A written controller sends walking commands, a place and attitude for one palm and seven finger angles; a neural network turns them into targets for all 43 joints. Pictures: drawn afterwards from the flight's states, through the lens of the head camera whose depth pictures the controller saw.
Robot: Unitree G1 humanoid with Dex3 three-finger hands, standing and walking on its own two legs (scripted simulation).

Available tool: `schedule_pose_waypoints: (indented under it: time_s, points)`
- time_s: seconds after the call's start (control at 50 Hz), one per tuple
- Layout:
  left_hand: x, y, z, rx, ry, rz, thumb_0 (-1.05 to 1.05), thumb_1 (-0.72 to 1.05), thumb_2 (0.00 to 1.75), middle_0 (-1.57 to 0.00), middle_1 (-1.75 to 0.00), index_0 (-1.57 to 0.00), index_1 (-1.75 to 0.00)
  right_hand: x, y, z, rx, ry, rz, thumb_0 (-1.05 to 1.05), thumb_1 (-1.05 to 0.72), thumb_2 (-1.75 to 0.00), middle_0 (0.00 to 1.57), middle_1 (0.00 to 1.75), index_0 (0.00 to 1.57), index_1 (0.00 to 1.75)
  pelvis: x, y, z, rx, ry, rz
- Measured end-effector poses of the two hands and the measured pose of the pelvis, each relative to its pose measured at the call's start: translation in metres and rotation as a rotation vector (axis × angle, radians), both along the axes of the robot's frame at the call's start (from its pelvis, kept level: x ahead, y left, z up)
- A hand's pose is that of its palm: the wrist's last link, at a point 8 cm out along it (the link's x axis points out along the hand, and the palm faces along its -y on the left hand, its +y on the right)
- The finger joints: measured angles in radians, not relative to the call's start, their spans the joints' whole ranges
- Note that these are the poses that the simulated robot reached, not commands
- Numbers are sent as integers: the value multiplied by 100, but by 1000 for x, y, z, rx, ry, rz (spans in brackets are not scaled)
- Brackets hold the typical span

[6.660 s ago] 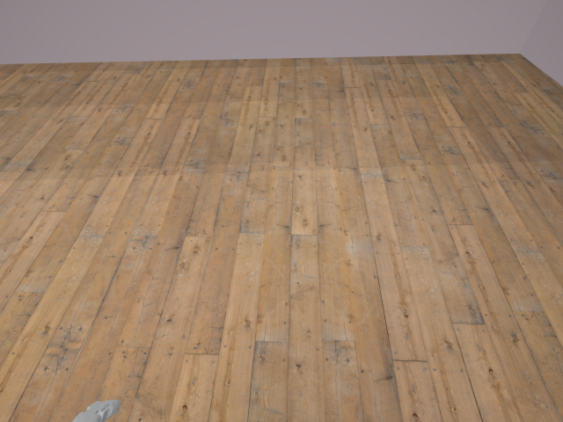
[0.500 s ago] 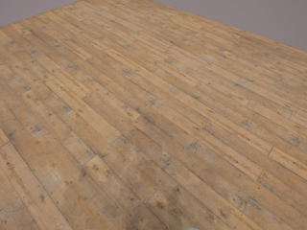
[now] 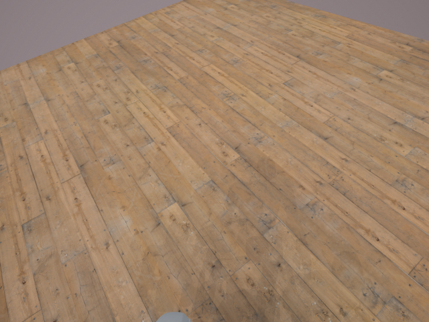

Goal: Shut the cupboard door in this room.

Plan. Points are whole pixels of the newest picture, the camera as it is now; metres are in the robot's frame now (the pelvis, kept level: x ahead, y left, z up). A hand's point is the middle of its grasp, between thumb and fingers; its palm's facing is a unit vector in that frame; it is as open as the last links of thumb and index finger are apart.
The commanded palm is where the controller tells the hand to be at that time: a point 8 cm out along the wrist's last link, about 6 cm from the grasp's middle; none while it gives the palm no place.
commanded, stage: turn or walk to find it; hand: left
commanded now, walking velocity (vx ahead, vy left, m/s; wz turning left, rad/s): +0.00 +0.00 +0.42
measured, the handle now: out of the picture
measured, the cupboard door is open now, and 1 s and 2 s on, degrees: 88 88 88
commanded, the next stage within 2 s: none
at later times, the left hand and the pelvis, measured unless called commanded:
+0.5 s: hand out of the picture +0.00 +0.26 -0.17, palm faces +0.23 -0.94 -0.24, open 7.3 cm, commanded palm none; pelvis -0.03 +0.04 +0.00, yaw +11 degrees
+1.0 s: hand out of the picture -0.07 +0.18 -0.15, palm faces +0.42 -0.87 -0.27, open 7.3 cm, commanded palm none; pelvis -0.05 -0.02 +0.00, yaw +25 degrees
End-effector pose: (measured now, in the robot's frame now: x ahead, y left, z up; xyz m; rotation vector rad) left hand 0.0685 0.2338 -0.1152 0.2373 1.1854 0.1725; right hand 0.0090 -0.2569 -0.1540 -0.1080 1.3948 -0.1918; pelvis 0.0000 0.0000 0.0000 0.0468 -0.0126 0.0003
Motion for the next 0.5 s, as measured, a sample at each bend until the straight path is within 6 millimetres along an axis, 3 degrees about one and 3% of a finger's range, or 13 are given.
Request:
schedule_pose_waypoints:
  time_s: [0.1, 0.2, 0.26, 0.38, 0.5]
  points:
    - [-41, 21, -14, -17, 59, 77, 0, 91, 90, -20, -30, -20, -30, 35, 13, 6, -27, -43, 92, 1, -91, -90, 19, 30, 19, 30, -6, 12, -4, -13, 5, 44]
    - [-83, 53, -40, -43, 119, 171, 0, 91, 90, -20, -30, -20, -30, 81, 41, 12, -68, -162, 193, 1, -91, -90, 19, 30, 19, 30, -12, 33, -17, -40, 5, 97]
    - [-100, 66, -44, -46, 159, 205, 0, 91, 90, -20, -30, -20, -30, 96, 59, 23, -75, -219, 235, 0, -91, -90, 19, 30, 19, 30, -16, 41, -15, -41, -4, 104]
    - [-102, 77, -30, -54, 118, 235, 1, 91, 90, -20, -30, -20, -30, 100, 80, 35, -66, -246, 280, 0, -91, -90, 20, 30, 20, 30, -22, 49, -2, -61, -9, 147]
    - [-89, 73, -20, -36, 45, 242, 0, 91, 90, -20, -30, -20, -30, 84, 80, 28, -31, -216, 290, 0, -90, -90, 20, 30, 20, 30, -30, 43, -1, -53, -6, 188]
